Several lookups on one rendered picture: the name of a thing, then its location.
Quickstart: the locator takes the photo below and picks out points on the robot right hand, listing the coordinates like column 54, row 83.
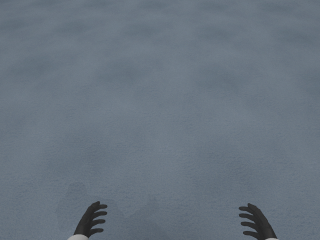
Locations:
column 261, row 225

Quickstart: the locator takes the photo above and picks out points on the robot left hand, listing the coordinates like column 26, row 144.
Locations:
column 86, row 223

